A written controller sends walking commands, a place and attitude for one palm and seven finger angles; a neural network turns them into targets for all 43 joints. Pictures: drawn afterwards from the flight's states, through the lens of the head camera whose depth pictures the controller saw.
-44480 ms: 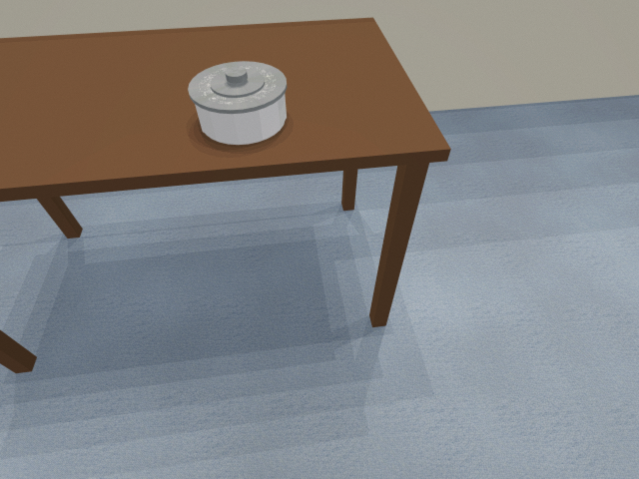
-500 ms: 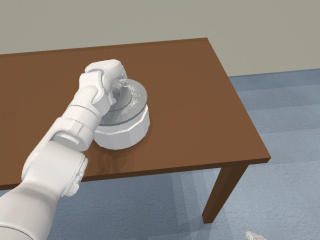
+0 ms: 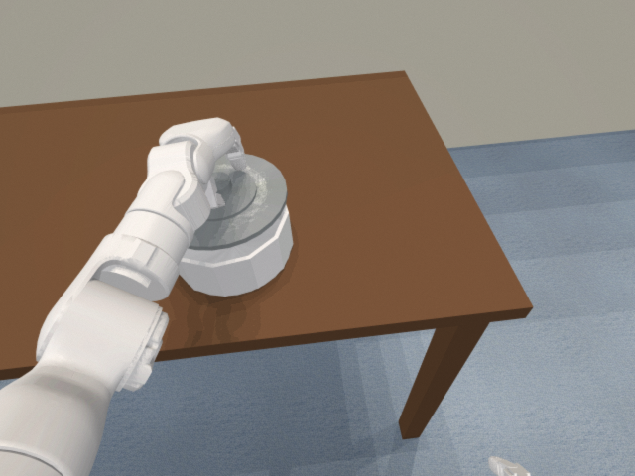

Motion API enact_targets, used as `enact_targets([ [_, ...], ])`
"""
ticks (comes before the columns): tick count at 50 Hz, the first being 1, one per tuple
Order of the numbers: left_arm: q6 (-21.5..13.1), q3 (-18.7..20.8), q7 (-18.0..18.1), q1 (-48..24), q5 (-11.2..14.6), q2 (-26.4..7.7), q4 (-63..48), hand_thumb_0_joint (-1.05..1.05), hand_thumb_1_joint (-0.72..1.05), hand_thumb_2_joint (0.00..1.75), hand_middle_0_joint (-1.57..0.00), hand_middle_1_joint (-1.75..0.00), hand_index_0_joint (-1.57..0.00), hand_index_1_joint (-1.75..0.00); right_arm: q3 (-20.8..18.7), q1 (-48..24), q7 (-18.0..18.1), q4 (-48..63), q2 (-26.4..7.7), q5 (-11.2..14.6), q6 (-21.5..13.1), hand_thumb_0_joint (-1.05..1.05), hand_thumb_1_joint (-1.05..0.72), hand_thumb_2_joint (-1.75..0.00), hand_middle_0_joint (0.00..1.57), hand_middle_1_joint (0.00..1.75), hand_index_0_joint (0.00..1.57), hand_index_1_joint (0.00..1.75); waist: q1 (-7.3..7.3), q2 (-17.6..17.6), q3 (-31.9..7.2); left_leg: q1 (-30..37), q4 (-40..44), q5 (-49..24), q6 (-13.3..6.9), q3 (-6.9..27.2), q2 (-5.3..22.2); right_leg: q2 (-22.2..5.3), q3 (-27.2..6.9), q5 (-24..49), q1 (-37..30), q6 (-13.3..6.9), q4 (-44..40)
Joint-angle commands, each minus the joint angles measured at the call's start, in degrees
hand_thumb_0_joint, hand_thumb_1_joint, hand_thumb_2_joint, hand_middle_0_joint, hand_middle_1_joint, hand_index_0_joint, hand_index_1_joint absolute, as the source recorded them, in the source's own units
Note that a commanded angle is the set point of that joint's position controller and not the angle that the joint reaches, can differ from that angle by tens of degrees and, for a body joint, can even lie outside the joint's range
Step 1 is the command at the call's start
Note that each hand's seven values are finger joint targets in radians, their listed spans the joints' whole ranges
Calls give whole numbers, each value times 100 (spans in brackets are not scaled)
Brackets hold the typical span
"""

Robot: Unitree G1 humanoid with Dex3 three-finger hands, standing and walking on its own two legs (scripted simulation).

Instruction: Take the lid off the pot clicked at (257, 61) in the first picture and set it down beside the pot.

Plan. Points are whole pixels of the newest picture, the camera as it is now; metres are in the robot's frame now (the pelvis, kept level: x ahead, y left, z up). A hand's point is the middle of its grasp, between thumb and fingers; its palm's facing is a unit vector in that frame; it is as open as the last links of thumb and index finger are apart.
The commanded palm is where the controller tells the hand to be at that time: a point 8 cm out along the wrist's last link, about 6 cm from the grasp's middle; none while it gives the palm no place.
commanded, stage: close the fingers and squeeze the knob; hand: left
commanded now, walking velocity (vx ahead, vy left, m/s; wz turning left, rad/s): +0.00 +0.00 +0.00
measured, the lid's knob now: (216, 184) +0.49 +0.13 +0.12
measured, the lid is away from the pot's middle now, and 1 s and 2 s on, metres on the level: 0.03 0.03 0.04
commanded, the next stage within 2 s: lift the lid straight up in 1.12 s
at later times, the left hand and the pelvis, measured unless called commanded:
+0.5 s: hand (210, 186) +0.46 +0.13 +0.14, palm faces -0.30 -0.09 -0.95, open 8.0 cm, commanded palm +0.44 +0.14 +0.19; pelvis +0.01 +0.00 +0.00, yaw +1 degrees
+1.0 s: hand (209, 186) +0.46 +0.13 +0.14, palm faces -0.33 -0.09 -0.94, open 7.3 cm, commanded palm +0.45 +0.14 +0.19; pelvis +0.00 +0.00 +0.00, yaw +1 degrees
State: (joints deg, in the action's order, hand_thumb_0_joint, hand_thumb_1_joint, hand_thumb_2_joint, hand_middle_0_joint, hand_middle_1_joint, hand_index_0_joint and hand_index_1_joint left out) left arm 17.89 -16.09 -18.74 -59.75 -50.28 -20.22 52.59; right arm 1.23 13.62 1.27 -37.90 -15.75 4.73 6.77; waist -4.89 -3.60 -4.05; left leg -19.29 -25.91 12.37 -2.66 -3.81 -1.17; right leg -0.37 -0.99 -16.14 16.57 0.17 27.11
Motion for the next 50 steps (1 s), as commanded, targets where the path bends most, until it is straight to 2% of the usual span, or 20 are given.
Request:
enact_targets([
  [1,31,315,17,-2312,-54,-1184,-873,0,-3,109,-59,-77,-59,-77,-278,-284,-8,755,-697,-3,-195,0,-90,-90,20,30,20,30,105,716,-1866,1169,55,-1381,-250,163,-67,120,186,2314,-360,-200,-227],
  [2,34,431,38,-2278,-101,-1345,-971,0,-2,109,-59,-78,-59,-78,-286,-280,-20,745,-697,0,-197,0,-90,-90,20,30,20,30,123,710,-1951,1278,25,-1421,-252,180,-67,133,180,2340,-370,-196,-184],
  [5,129,177,43,-2257,-74,-1083,-660,0,1,108,-59,-82,-59,-82,-256,-292,-25,673,-692,40,-158,0,-90,-90,20,30,20,30,52,796,-1511,1121,109,-1152,-223,162,-59,164,237,2028,-111,-179,-244],
  [6,118,100,32,-2389,-30,-923,-743,0,2,107,-60,-84,-60,-84,-273,-309,-34,682,-693,26,-153,0,-90,-90,20,30,20,30,40,716,-1566,1108,94,-1212,-231,191,-58,156,234,2041,-95,-210,-252],
  [8,132,420,89,-2293,-83,-1319,-784,0,4,106,-60,-86,-60,-86,-267,-264,-34,668,-709,15,-175,0,-90,-90,20,30,20,30,117,625,-1745,1245,55,-1383,-236,203,-80,165,220,2185,-222,-217,-172],
  [11,112,229,54,-2218,-25,-992,-1031,0,8,104,-61,-89,-61,-89,-293,-334,-63,735,-681,4,-177,0,-90,-90,20,30,20,30,104,671,-1932,1322,6,-1565,-237,223,-57,153,236,2306,-253,-224,-176],
  [12,128,315,69,-2224,-71,-1144,-1091,0,9,103,-62,-90,-62,-90,-292,-313,-71,710,-686,2,-179,0,-90,-90,20,30,20,30,116,580,-1928,1375,-7,-1544,-237,210,-63,157,221,2327,-247,-217,-159],
  [15,182,131,48,-2228,-39,-966,-877,0,13,101,-63,-93,-63,-93,-259,-326,-67,661,-682,34,-163,0,-90,-90,20,30,20,30,61,720,-1645,1237,23,-1466,-229,196,-82,177,252,2306,-144,-204,-178],
  [17,166,332,56,-2327,-46,-1167,-1075,0,15,99,-64,-94,-64,-94,-282,-318,-79,665,-698,9,-161,0,-90,-90,20,30,20,30,102,679,-1841,1322,-16,-1603,-233,237,-69,165,238,2410,-234,-222,-136],
  [19,165,234,59,-2195,-29,-1003,-1308,0,18,98,-66,-96,-66,-96,-286,-359,-106,725,-652,6,-173,0,-90,-90,20,30,20,30,127,654,-2030,1470,-40,-1817,-238,250,-78,167,244,2531,-306,-217,-111],
  [22,178,47,27,-2191,2,-788,-1156,0,22,94,-68,-98,-68,-98,-275,-394,-114,666,-666,15,-132,0,-90,-90,20,30,20,30,53,787,-1720,1342,-29,-1674,-222,241,-66,180,283,2430,-141,-212,-150],
  [25,212,327,75,-2296,-10,-1155,-1132,0,26,91,-70,-99,-70,-99,-257,-404,-87,656,-667,23,-137,0,-90,-90,20,30,20,30,116,745,-1776,1314,25,-1466,-224,245,-86,172,260,2282,-227,-215,-158],
  [29,184,61,51,-2206,-39,-832,-1269,0,26,97,-65,-96,-72,-98,-266,-452,-110,680,-627,22,-128,0,-90,-90,20,30,20,30,86,692,-1858,1423,-21,-1633,-215,244,-78,173,269,2382,-199,-216,-141],
  [34,203,275,57,-2321,-9,-1152,-1047,0,31,100,-64,-96,-76,-100,-235,-456,-64,637,-659,32,-106,0,-90,-90,20,30,20,30,95,786,-1653,1196,55,-1306,-212,226,-95,152,247,2256,-262,-203,-192],
  [39,196,134,56,-2376,-59,-1004,-627,0,37,102,-65,-98,-80,-102,-227,-379,-18,571,-666,33,-111,0,-90,-90,20,30,20,30,33,813,-1489,1130,71,-1105,-212,205,-98,168,254,2039,-92,-198,-234],
  [40,170,253,62,-2401,-63,-1148,-632,0,38,102,-66,-98,-80,-102,-226,-354,-3,581,-677,21,-120,0,-90,-90,20,30,20,30,68,810,-1595,1113,78,-1090,-213,208,-105,161,238,2041,-179,-196,-224],
  [42,126,107,39,-2472,-68,-954,-549,0,40,103,-66,-99,-82,-103,-231,-351,11,582,-664,7,-127,0,-90,-90,20,30,20,30,26,769,-1600,1113,72,-1072,-215,224,-109,149,229,2021,-151,-208,-228],
  [43,105,197,49,-2579,-93,-1067,-656,0,41,104,-67,-99,-83,-103,-254,-290,7,553,-684,2,-127,0,-90,-90,20,30,20,30,21,691,-1663,1203,78,-1118,-218,213,-82,152,232,2039,-120,-211,-229],
  [46,24,191,10,-2422,-10,-966,-642,0,44,105,-68,-101,-85,-104,-269,-278,17,602,-689,-15,-149,0,-90,-90,20,30,20,30,34,866,-1738,1131,70,-1191,-241,214,-92,134,217,2168,-253,-210,-267],
  [50,50,101,24,-2404,-30,-896,-438,0,47,107,-70,-102,-88,-105,-267,-242,12,561,-680,6,-156,0,-90,-90,20,30,20,30,13,777,-1524,1118,102,-1027,-235,200,-103,165,234,1983,-101,-198,-281],
])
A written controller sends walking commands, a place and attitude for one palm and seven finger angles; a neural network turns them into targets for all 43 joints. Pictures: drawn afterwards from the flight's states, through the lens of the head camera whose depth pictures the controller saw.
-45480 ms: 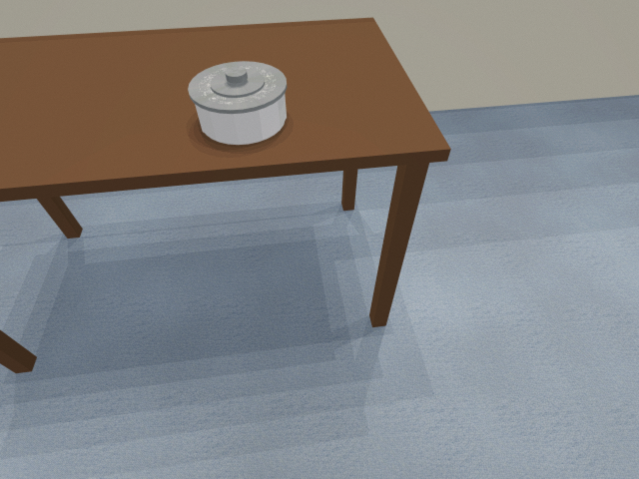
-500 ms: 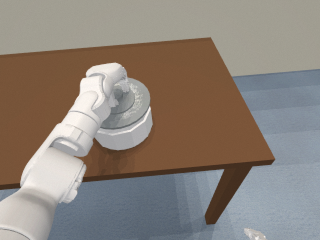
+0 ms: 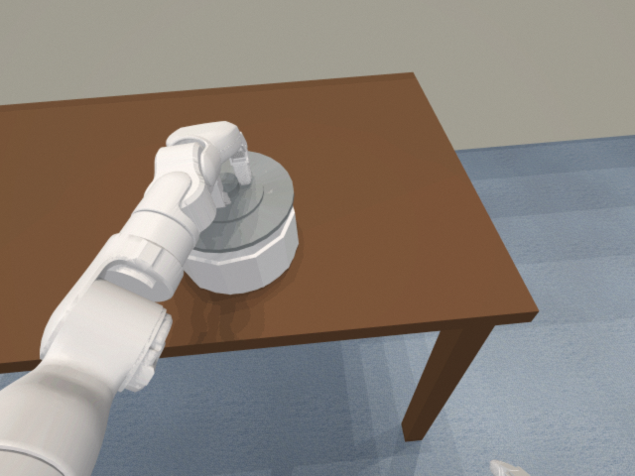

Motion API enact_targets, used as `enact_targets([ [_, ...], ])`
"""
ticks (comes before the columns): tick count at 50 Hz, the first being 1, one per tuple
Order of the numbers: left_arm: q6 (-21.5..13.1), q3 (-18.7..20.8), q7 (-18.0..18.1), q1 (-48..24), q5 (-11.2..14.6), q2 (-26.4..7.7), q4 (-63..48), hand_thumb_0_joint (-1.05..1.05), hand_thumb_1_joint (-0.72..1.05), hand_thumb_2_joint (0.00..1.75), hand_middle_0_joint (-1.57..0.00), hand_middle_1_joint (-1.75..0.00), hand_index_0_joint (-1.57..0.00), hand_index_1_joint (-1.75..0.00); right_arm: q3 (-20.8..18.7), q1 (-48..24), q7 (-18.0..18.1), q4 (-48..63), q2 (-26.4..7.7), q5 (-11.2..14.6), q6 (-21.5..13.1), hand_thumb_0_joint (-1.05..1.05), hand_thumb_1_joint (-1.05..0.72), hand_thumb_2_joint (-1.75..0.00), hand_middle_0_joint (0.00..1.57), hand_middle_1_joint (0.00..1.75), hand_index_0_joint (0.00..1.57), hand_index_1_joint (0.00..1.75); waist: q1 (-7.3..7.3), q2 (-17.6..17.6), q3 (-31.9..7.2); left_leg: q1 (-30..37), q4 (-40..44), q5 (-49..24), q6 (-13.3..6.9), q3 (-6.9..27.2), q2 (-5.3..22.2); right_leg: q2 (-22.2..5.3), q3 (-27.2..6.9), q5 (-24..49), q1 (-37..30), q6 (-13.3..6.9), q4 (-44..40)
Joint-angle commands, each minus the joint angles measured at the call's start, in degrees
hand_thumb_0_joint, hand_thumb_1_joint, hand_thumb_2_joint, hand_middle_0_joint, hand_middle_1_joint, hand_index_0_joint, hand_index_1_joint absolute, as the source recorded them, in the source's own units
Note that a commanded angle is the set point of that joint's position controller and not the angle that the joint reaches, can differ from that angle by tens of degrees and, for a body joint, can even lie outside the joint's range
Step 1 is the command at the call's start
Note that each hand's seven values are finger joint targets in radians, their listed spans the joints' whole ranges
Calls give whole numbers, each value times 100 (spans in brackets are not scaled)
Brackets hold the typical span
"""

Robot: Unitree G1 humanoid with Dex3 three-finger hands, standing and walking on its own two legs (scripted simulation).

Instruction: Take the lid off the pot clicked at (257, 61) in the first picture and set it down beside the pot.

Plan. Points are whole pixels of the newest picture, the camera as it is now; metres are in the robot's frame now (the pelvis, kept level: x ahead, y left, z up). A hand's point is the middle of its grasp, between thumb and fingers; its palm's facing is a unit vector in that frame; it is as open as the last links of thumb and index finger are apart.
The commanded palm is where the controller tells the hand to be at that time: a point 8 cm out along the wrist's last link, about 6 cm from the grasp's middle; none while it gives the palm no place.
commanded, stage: close the fingers and squeeze the knob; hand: left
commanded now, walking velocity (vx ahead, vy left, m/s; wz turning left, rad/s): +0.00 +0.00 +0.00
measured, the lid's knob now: (224, 186) +0.49 +0.12 +0.11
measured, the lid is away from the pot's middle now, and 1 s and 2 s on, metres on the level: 0.03 0.04 0.04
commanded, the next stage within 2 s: lift the lid straight up in 0.12 s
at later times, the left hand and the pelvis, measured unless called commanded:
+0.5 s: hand (217, 182) +0.46 +0.12 +0.14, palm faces -0.34 -0.08 -0.94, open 7.1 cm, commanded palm +0.45 +0.13 +0.21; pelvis +0.00 +0.00 +0.00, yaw +0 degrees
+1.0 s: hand (211, 157) +0.46 +0.12 +0.18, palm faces -0.27 -0.11 -0.96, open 7.0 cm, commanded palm +0.44 +0.13 +0.25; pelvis +0.01 +0.00 +0.00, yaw +1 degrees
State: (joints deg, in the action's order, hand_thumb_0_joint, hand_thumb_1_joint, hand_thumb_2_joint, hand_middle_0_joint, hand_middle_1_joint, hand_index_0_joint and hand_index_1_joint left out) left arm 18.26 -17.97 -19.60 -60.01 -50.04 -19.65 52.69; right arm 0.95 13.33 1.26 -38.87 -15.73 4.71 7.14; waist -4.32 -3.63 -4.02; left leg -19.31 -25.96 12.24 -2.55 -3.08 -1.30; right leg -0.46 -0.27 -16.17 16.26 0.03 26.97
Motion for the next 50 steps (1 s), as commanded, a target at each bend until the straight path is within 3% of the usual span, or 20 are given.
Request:
enact_targets([
  [1,-11,407,105,-2315,2,-1057,-348,0,48,107,-71,-103,-88,-105,-238,-196,28,654,-724,-8,-192,0,-90,-90,20,30,20,30,-47,854,-1476,997,123,-970,-257,128,-82,160,152,1972,-107,-188,-320],
  [3,-42,579,140,-2456,-69,-1367,-492,0,49,108,-72,-104,-90,-106,-234,-173,43,669,-725,-8,-210,0,-90,-90,20,30,20,30,-2,822,-1666,1065,150,-954,-263,109,-91,153,120,1991,-251,-171,-280],
  [6,-68,407,94,-2271,-23,-1114,-306,0,52,109,-74,-105,-92,-107,-243,-164,56,666,-743,0,-226,0,-90,-90,20,30,20,30,-48,934,-1466,952,155,-905,-267,101,-75,154,132,1936,-135,-169,-353],
  [7,-61,548,121,-2355,-103,-1374,-277,0,52,110,-74,-106,-92,-107,-238,-137,60,630,-760,8,-219,0,-90,-90,20,30,20,30,-35,879,-1444,974,169,-806,-253,93,-56,157,122,1830,-103,-164,-326],
  [10,-45,469,136,-2421,-105,-1268,-251,0,53,111,-75,-107,-93,-107,-245,-104,54,632,-735,8,-237,0,-90,-90,20,30,20,30,-45,796,-1437,993,171,-778,-252,87,-72,170,124,1780,-58,-165,-321],
  [13,-124,535,168,-2727,-164,-1356,-697,0,53,111,-76,-108,-94,-107,-275,-119,48,676,-712,-10,-253,0,-90,-90,20,30,20,30,-23,579,-1811,1242,146,-993,-265,125,-55,168,112,1880,-150,-198,-265],
  [16,-88,331,159,-3054,-103,-1054,-785,0,53,112,-76,-108,-94,-107,-292,-125,42,636,-709,-16,-251,0,-90,-90,20,30,20,30,-101,561,-1729,1277,158,-1029,-268,184,-28,185,159,1802,50,-224,-317],
  [18,-69,730,217,-3159,-184,-1602,-773,0,53,112,-76,-108,-95,-107,-289,-80,62,590,-725,-31,-291,0,-90,-90,20,30,20,30,-48,690,-1874,1333,174,-979,-278,189,-39,196,125,1811,-124,-206,-294],
  [21,-112,376,190,-3438,-118,-1121,-1134,0,53,112,-76,-109,-95,-107,-307,-142,46,624,-680,-31,-352,0,-90,-90,20,30,20,30,-94,492,-2038,1513,155,-1216,-273,246,-28,183,155,1928,-38,-239,-287],
  [27,-141,721,261,-3697,-135,-1561,-1609,0,53,112,-76,-109,-95,-107,-319,-168,17,600,-668,-70,-497,0,-90,-90,20,30,20,30,-20,396,-2448,1864,100,-1606,-262,321,-35,181,113,2281,-254,-240,-217],
  [29,-19,473,248,-3483,-166,-1237,-1314,0,53,112,-76,-109,-95,-107,-318,-161,-15,549,-645,-62,-487,0,-90,-90,20,30,20,30,-35,485,-2165,1774,113,-1619,-251,300,-45,204,166,2258,-125,-236,-233],
  [30,42,598,250,-3489,-168,-1400,-1225,0,53,112,-76,-109,-95,-107,-313,-167,-14,520,-669,-58,-475,0,-90,-90,20,30,20,30,-20,663,-2109,1677,143,-1474,-254,288,-51,205,157,2197,-184,-219,-262],
  [32,66,660,218,-3486,-138,-1473,-1226,0,53,112,-76,-109,-95,-107,-292,-230,-12,545,-682,-62,-483,0,-90,-90,20,30,20,30,0,671,-2115,1606,138,-1497,-263,281,-70,179,137,2304,-267,-227,-242],
  [36,103,290,83,-3578,-87,-963,-1702,0,53,112,-76,-109,-95,-107,-340,-313,-72,631,-634,-72,-541,0,-90,-90,20,30,20,30,-39,389,-2383,2015,11,-2079,-246,379,-52,180,170,2485,-126,-255,-214],
  [39,228,656,28,-3503,-108,-1464,-1439,0,53,112,-76,-109,-95,-107,-291,-284,-59,553,-689,-69,-483,0,-90,-90,20,30,20,30,18,722,-2199,1741,103,-1748,-253,312,-104,179,163,2537,-344,-220,-226],
  [40,231,543,-9,-3605,-128,-1374,-1469,0,53,112,-76,-109,-95,-107,-279,-343,-50,576,-667,-57,-486,0,-90,-90,20,30,20,30,3,741,-2157,1722,104,-1719,-260,293,-120,171,152,2564,-337,-219,-231],
  [42,157,702,-27,-3808,-184,-1612,-2042,0,53,112,-76,-109,-95,-107,-294,-414,-51,665,-654,-83,-535,0,-90,-90,20,30,20,30,63,495,-2546,1972,18,-2112,-269,324,-112,142,101,2882,-524,-236,-176],
  [45,278,392,-105,-3368,-175,-1146,-1797,0,53,112,-76,-109,-95,-107,-298,-467,-110,669,-611,-53,-497,0,-90,-90,20,30,20,30,50,616,-2247,1941,-10,-2353,-246,332,-99,172,163,2865,-336,-229,-179],
  [47,296,727,-139,-3245,-105,-1534,-1843,0,53,112,-76,-109,-95,-107,-273,-488,-126,690,-671,-51,-455,0,-90,-90,20,30,20,30,118,742,-2296,1796,7,-2310,-247,314,-107,145,144,3017,-571,-224,-161],
  [50,333,450,-202,-3547,-148,-1327,-2062,0,53,112,-76,-109,-95,-107,-252,-603,-112,739,-618,-26,-440,0,-90,-90,20,30,20,30,72,670,-2215,1816,28,-2185,-255,292,-126,145,146,2954,-505,-223,-191],
])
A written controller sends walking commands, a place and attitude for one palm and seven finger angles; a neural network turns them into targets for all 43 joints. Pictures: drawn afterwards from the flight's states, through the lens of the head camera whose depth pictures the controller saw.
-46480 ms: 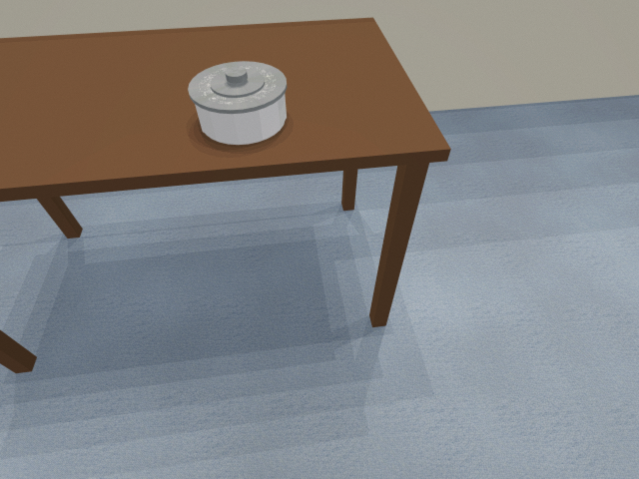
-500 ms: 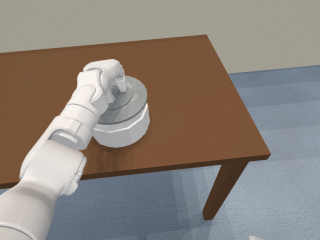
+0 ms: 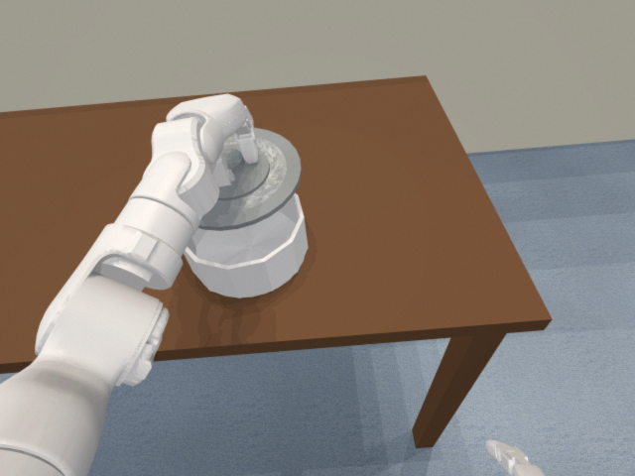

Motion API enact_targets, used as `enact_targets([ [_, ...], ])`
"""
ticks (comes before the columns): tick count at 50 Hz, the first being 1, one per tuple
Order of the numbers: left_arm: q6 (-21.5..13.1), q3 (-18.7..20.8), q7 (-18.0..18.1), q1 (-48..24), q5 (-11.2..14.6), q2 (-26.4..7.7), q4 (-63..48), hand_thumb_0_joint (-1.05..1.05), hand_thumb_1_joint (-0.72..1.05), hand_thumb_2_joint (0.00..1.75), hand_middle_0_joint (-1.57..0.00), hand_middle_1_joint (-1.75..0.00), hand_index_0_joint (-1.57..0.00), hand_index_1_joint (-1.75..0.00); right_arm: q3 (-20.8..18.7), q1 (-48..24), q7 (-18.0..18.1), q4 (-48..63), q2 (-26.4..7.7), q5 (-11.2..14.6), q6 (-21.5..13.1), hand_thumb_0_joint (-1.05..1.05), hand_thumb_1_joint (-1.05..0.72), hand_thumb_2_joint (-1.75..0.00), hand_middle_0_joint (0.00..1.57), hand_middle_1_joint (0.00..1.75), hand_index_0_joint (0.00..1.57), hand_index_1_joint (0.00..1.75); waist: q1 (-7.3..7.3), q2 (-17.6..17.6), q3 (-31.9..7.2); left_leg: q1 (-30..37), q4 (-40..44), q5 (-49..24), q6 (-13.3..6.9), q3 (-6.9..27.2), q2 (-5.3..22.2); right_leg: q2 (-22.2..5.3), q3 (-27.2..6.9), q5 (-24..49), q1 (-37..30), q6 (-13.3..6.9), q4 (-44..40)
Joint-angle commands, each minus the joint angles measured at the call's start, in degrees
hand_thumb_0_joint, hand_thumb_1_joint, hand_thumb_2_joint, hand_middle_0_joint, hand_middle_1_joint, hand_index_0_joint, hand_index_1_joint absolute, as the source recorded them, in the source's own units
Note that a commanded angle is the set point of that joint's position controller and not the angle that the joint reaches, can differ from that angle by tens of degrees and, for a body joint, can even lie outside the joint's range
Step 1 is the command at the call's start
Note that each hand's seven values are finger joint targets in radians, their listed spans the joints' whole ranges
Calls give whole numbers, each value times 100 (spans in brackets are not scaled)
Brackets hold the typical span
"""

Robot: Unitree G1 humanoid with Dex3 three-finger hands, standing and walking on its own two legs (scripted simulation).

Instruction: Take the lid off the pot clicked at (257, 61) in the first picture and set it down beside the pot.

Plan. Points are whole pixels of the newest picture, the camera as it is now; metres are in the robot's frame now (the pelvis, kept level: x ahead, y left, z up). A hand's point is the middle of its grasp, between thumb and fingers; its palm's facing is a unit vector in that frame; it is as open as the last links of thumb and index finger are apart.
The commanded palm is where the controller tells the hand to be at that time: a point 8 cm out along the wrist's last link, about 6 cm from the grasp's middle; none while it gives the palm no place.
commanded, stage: lift the lid straight up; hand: left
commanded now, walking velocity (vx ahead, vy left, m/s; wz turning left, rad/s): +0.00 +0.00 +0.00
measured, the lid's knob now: (228, 162) +0.49 +0.12 +0.16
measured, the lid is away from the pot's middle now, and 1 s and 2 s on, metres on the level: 0.04 0.04 0.09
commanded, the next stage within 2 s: move the lid sideways beside the pot in 1.22 s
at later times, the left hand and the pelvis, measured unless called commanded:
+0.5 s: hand (216, 135) +0.45 +0.11 +0.22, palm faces -0.23 -0.07 -0.97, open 7.0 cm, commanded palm +0.44 +0.12 +0.29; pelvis -0.01 +0.00 +0.00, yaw +0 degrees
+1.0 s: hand (202, 99) +0.46 +0.11 +0.27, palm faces -0.15 -0.08 -0.99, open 7.0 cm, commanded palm +0.43 +0.12 +0.33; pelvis -0.01 +0.00 +0.00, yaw +0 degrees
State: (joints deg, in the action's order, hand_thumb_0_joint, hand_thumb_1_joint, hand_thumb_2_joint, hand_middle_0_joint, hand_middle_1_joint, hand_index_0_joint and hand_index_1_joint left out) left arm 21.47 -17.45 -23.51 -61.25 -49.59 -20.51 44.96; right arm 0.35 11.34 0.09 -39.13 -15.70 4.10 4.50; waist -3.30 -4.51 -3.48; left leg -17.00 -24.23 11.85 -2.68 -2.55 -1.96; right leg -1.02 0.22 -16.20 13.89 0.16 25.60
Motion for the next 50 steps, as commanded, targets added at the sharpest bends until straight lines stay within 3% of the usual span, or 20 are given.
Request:
enact_targets([
  [1,-18,418,178,-3442,-123,-1229,-1471,0,53,112,-76,-109,-95,-107,-207,-459,5,809,-644,26,-167,0,-90,-90,20,30,20,30,-30,623,-2370,1637,-176,-2301,-253,257,-54,175,92,2993,-293,-258,-81],
  [4,29,559,147,-3579,-243,-1519,-1340,0,53,112,-76,-109,-95,-107,-172,-475,27,769,-615,36,-172,0,-90,-90,20,30,20,30,-20,695,-2310,1598,-124,-1946,-239,230,-70,203,83,2810,-299,-246,-70],
  [6,13,292,96,-3550,-90,-1120,-1469,0,53,112,-76,-109,-95,-107,-185,-516,19,821,-622,44,-168,0,-90,-90,20,30,20,30,-54,622,-2324,1627,-133,-2071,-247,267,-69,181,104,2836,-257,-268,-100],
  [7,39,499,100,-3555,-182,-1400,-1384,0,53,112,-76,-109,-95,-107,-174,-516,27,775,-606,37,-167,0,-90,-90,20,30,20,30,-10,697,-2334,1621,-118,-1956,-227,263,-52,193,94,2733,-267,-254,-65],
  [9,54,214,55,-3777,-177,-1141,-1384,0,53,112,-76,-109,-95,-107,-145,-558,32,789,-574,53,-180,0,-90,-90,20,30,20,30,-60,561,-2207,1618,-68,-1761,-232,259,-94,198,105,2566,-146,-259,-111],
  [12,44,431,43,-3853,-187,-1404,-1233,0,53,112,-76,-109,-95,-107,-137,-533,65,724,-612,41,-164,0,-90,-90,20,30,20,30,-42,677,-2251,1571,-29,-1615,-216,274,-70,187,97,2442,-202,-263,-117],
  [16,25,168,6,-4044,-82,-1031,-1024,0,53,112,-76,-109,-95,-107,-141,-489,100,698,-621,39,-209,0,-90,-90,20,30,20,30,-124,614,-2111,1567,2,-1434,-235,292,-80,190,124,2212,-23,-279,-210],
  [18,7,555,14,-4305,-223,-1586,-983,0,53,112,-76,-109,-95,-107,-119,-443,128,661,-632,7,-240,0,-90,-90,20,30,20,30,-48,754,-2268,1540,35,-1357,-235,283,-87,189,79,2281,-214,-257,-173],
  [21,-25,133,-12,-4273,-139,-1031,-749,0,53,112,-76,-109,-95,-107,-124,-446,117,677,-607,37,-267,0,-90,-90,20,30,20,30,-115,637,-2094,1467,59,-1345,-219,287,-75,164,113,2169,-60,-279,-218],
  [23,23,480,5,-4270,-299,-1481,-416,0,53,112,-76,-109,-95,-107,-111,-386,133,611,-637,3,-253,0,-90,-90,20,30,20,30,-46,753,-1995,1364,106,-1115,-220,258,-64,184,86,1996,-59,-258,-228],
  [24,4,366,0,-4481,-294,-1400,-521,0,53,112,-76,-109,-95,-107,-97,-369,146,630,-619,16,-273,0,-90,-90,20,30,20,30,-81,801,-2043,1361,145,-1042,-217,247,-81,172,89,1962,-96,-243,-233],
  [27,-89,591,13,-4585,-319,-1670,-789,0,53,112,-76,-109,-95,-107,-114,-365,140,685,-622,-10,-354,0,-90,-90,20,30,20,30,-10,722,-2443,1508,98,-1377,-220,286,-58,161,50,2256,-328,-264,-160],
  [29,-24,395,-22,-4552,-338,-1424,-572,0,53,112,-76,-109,-95,-107,-127,-321,131,659,-609,3,-358,0,-90,-90,20,30,20,30,-54,816,-2131,1428,119,-1294,-237,241,-61,174,81,2197,-161,-251,-215],
  [32,-34,791,-33,-4452,-345,-1884,-628,0,53,112,-76,-109,-95,-107,-124,-323,132,690,-674,-14,-362,0,-90,-90,20,30,20,30,54,934,-2365,1368,117,-1518,-237,245,-50,142,41,2471,-471,-252,-169],
  [36,10,349,-92,-4454,-223,-1296,-836,0,53,112,-76,-109,-95,-107,-165,-349,89,767,-658,13,-414,0,-90,-90,20,30,20,30,-31,671,-2253,1548,58,-1765,-256,266,-32,171,86,2449,-222,-278,-224],
  [38,53,753,-98,-4575,-373,-1898,-822,0,53,112,-76,-109,-95,-107,-140,-355,102,721,-689,-10,-397,0,-90,-90,20,30,20,30,46,804,-2322,1470,83,-1615,-249,244,-39,178,57,2458,-370,-264,-180],
  [41,56,278,-148,-4586,-239,-1281,-1020,0,53,112,-76,-109,-95,-107,-149,-405,86,791,-658,24,-424,0,-90,-90,20,30,20,30,-26,557,-2319,1621,49,-1861,-249,250,-35,156,92,2495,-207,-283,-227],
  [43,114,657,-139,-4611,-408,-1829,-856,0,53,112,-76,-109,-95,-107,-133,-397,92,722,-677,8,-406,0,-90,-90,20,30,20,30,31,752,-2298,1552,40,-1753,-245,251,-24,184,70,2441,-252,-277,-178],
  [46,129,303,-166,-4735,-247,-1355,-892,0,53,112,-76,-109,-95,-107,-126,-428,94,762,-668,39,-416,0,-90,-90,20,30,20,30,-42,615,-2233,1566,42,-1791,-226,280,-25,162,107,2370,-135,-291,-216],
  [50,182,437,-199,-5120,-409,-1627,-963,0,53,112,-76,-109,-95,-107,-106,-476,111,726,-627,21,-442,0,-90,-90,20,30,20,30,-24,650,-2354,1686,26,-1710,-214,269,-33,174,89,2312,-102,-287,-174],
])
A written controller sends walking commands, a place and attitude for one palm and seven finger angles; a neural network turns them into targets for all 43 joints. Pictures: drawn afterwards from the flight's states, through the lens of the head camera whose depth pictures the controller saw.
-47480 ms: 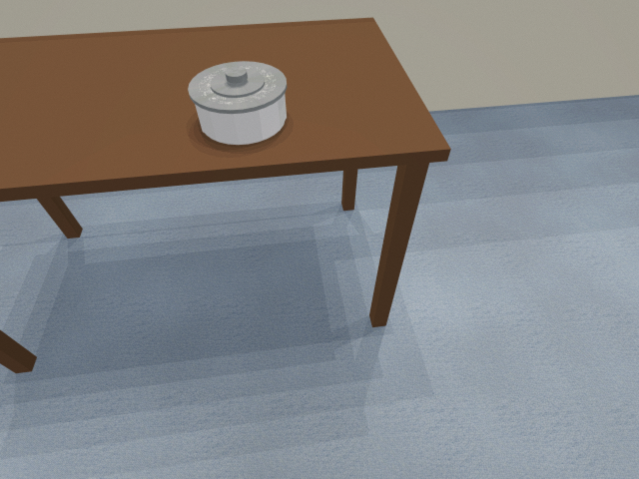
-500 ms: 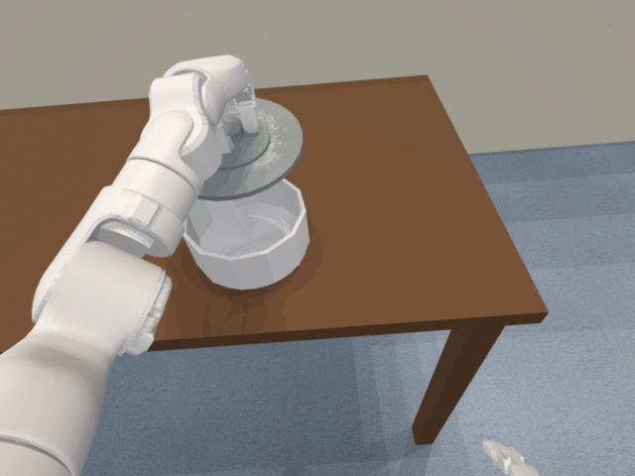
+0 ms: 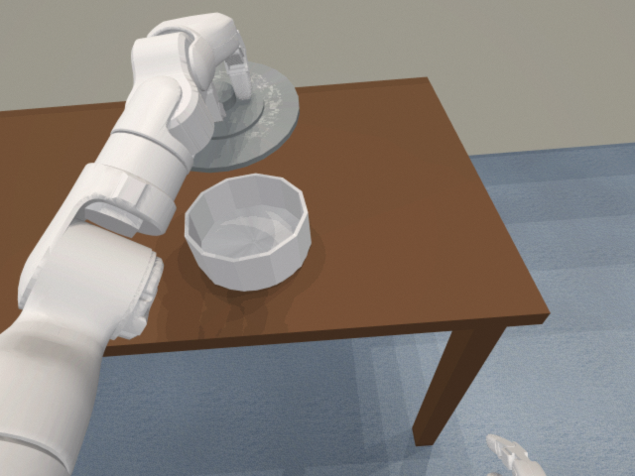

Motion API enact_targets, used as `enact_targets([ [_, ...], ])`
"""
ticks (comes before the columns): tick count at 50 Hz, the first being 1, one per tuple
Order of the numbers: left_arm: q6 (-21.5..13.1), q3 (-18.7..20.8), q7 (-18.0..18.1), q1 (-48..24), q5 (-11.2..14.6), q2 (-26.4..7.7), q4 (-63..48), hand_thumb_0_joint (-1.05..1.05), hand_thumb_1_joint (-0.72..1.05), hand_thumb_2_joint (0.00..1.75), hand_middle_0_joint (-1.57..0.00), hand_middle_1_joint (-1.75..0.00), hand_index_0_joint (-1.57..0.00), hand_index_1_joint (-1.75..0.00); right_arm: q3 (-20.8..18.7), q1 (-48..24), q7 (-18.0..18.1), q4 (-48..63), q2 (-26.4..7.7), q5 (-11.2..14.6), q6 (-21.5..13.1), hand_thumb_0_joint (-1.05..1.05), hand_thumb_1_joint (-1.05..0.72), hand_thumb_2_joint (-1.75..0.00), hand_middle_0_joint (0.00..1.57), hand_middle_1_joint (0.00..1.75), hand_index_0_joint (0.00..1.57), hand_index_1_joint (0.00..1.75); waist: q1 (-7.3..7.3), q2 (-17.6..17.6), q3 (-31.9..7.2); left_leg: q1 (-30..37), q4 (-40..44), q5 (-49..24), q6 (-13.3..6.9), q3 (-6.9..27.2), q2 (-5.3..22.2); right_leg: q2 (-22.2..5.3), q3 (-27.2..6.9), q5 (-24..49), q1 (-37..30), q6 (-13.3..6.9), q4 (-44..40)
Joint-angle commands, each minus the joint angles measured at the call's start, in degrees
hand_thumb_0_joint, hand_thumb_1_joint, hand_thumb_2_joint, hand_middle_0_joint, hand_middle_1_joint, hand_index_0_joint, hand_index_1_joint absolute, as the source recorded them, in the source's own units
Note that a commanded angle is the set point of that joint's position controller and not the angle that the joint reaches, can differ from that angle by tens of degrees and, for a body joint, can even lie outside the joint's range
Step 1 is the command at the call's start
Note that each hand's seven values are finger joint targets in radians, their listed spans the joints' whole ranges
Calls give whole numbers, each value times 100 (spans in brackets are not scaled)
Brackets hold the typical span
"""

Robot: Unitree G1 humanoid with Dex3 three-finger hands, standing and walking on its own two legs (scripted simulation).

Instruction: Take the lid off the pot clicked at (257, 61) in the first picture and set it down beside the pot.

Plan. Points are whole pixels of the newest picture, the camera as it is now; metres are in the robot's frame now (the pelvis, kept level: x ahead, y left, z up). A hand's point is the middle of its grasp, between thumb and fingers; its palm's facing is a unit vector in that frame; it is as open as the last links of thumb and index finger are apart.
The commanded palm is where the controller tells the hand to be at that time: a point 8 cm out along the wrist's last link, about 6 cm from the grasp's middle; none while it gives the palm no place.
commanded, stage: lift the lid straight up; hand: left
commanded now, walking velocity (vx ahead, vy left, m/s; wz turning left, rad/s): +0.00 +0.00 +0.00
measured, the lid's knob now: (218, 97) +0.50 +0.11 +0.25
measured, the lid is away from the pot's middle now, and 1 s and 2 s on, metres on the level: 0.04 0.09 0.21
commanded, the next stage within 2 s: move the lid sideways beside the pot in 0.22 s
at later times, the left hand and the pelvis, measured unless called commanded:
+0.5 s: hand (204, 87) +0.48 +0.12 +0.27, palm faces -0.16 -0.08 -0.98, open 6.9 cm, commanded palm +0.45 +0.14 +0.33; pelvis +0.00 +0.00 +0.00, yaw +0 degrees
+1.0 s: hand (145, 102) +0.47 +0.19 +0.26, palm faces -0.19 -0.07 -0.98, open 6.9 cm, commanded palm +0.45 +0.20 +0.33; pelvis +0.00 +0.00 +0.00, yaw +0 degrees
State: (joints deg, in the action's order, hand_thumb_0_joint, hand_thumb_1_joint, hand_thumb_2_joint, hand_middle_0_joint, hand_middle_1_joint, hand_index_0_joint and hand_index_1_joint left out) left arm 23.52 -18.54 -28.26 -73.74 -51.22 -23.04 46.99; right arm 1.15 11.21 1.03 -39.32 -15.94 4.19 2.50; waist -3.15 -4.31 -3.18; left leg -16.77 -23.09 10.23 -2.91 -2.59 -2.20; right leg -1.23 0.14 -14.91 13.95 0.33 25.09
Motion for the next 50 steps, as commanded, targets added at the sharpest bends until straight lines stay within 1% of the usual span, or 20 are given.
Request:
enact_targets([
  [1,-36,358,265,-3678,-86,-1033,-1177,0,53,112,-76,-109,-95,-107,-187,-466,-2,791,-620,22,-235,0,-90,-90,20,30,20,30,-57,495,-2395,1670,-104,-1726,-186,317,-11,174,115,2248,-88,-324,-152],
  [3,65,603,238,-3518,-288,-1396,-540,0,53,112,-76,-109,-95,-107,-162,-401,44,646,-661,-9,-143,0,-90,-90,20,30,20,30,-43,905,-2079,1361,-45,-1325,-189,224,-5,182,117,2071,-54,-284,-180],
  [6,-8,276,220,-3565,-109,-895,-788,0,53,112,-76,-109,-95,-107,-167,-497,29,754,-632,26,-156,0,-90,-90,20,30,20,30,-71,686,-2206,1513,-61,-1430,-180,275,-9,147,128,2052,1,-309,-187],
  [11,-43,190,217,-3867,-83,-801,-873,0,53,112,-76,-109,-95,-107,-159,-492,51,753,-605,19,-164,0,-90,-90,20,30,20,30,-129,558,-2277,1620,-59,-1409,-180,329,-9,163,135,1971,90,-311,-206],
  [14,-60,380,228,-4222,-275,-1192,-991,0,53,112,-76,-109,-95,-107,-141,-442,67,718,-580,-3,-207,0,-90,-90,20,30,20,30,-92,570,-2532,1711,-43,-1440,-156,320,-17,182,107,2044,-38,-310,-134],
  [16,-109,234,248,-4041,-85,-819,-998,0,53,112,-76,-109,-95,-107,-179,-402,45,736,-580,-2,-246,0,-90,-90,20,30,20,30,-119,488,-2492,1757,-65,-1581,-156,382,8,183,149,2024,42,-332,-183],
  [18,-78,885,274,-3834,-517,-1829,-516,0,53,112,-76,-109,-95,-107,-153,-315,75,621,-663,-55,-166,0,-90,-90,20,30,20,30,12,856,-2347,1420,-20,-1401,-172,297,7,198,97,2044,-191,-321,-167],
  [21,-104,489,245,-3623,-351,-1268,-419,0,53,112,-76,-109,-95,-107,-155,-370,63,718,-657,-17,-133,0,-90,-90,20,30,20,30,-17,729,-2182,1301,28,-1438,-163,277,0,153,127,2085,-143,-325,-198],
  [23,-163,1005,239,-3687,-517,-2058,-610,0,53,112,-76,-109,-95,-107,-153,-370,85,765,-685,-59,-133,0,-90,-90,20,30,20,30,88,852,-2559,1361,-6,-1517,-193,234,-4,150,39,2281,-480,-298,-138],
  [26,-214,542,148,-3340,-381,-1453,-912,0,53,112,-76,-109,-95,-107,-212,-382,32,906,-647,-4,-144,0,-90,-90,20,30,20,30,23,703,-2542,1506,-67,-1920,-205,252,24,143,72,2449,-398,-306,-166],
  [29,-181,589,54,-3296,-441,-1669,-743,0,53,112,-76,-109,-95,-107,-175,-396,46,853,-682,48,-79,0,-90,-90,20,30,20,30,-10,830,-2094,1334,-5,-1491,-212,204,-5,178,110,2178,-190,-277,-186],
  [31,-244,610,31,-3404,-271,-1670,-1368,0,53,112,-76,-109,-95,-107,-226,-433,47,951,-717,45,-91,0,-90,-90,20,30,20,30,-18,595,-2422,1578,-86,-1772,-252,229,1,157,80,2372,-302,-286,-221],
  [32,-260,939,55,-3521,-409,-2157,-1438,0,53,112,-76,-109,-95,-107,-218,-403,59,925,-696,26,-105,0,-90,-90,20,30,20,30,32,611,-2579,1614,-112,-1741,-242,251,-4,178,39,2350,-383,-283,-155],
  [36,-280,492,-30,-3436,-294,-1666,-1382,0,53,112,-76,-109,-95,-107,-249,-329,57,882,-719,79,-99,0,-90,-90,20,30,20,30,-101,398,-2326,1699,-131,-1780,-236,289,4,209,109,2206,-102,-311,-238],
  [38,-293,928,-37,-3374,-431,-2273,-1102,0,53,112,-76,-109,-95,-107,-213,-306,83,809,-758,53,-66,0,-90,-90,20,30,20,30,-48,630,-2288,1512,-122,-1550,-248,254,-32,227,88,2220,-241,-298,-201],
  [41,-327,505,-85,-3269,-289,-1755,-1218,0,53,112,-76,-109,-95,-107,-247,-316,54,849,-763,86,-36,0,-90,-90,20,30,20,30,-110,366,-2212,1607,-131,-1643,-221,266,-4,202,132,2148,-50,-314,-249],
  [42,-348,878,-53,-3382,-421,-2264,-1327,0,53,112,-76,-109,-95,-107,-237,-325,50,842,-749,74,-33,0,-90,-90,20,30,20,30,-42,447,-2372,1609,-141,-1588,-195,286,6,220,106,2110,-144,-306,-180],
  [46,-394,644,-97,-3220,-323,-2068,-764,0,53,112,-76,-109,-95,-107,-222,-275,91,797,-815,108,55,0,-90,-90,20,30,20,30,-150,420,-1948,1365,-74,-1241,-205,259,-8,209,144,1884,21,-312,-316],
  [48,-501,1054,-66,-3508,-476,-2691,-936,0,53,112,-76,-109,-95,-107,-206,-303,123,828,-804,74,65,0,-90,-90,20,30,20,30,-87,471,-2310,1408,-119,-1290,-232,237,-33,218,80,2027,-237,-305,-242],
  [50,-554,847,-92,-3614,-505,-2492,-1063,0,53,112,-76,-109,-95,-107,-226,-270,122,840,-768,98,60,0,-90,-90,20,30,20,30,-133,394,-2362,1539,-139,-1444,-216,262,-6,227,96,2078,-143,-305,-219],
])
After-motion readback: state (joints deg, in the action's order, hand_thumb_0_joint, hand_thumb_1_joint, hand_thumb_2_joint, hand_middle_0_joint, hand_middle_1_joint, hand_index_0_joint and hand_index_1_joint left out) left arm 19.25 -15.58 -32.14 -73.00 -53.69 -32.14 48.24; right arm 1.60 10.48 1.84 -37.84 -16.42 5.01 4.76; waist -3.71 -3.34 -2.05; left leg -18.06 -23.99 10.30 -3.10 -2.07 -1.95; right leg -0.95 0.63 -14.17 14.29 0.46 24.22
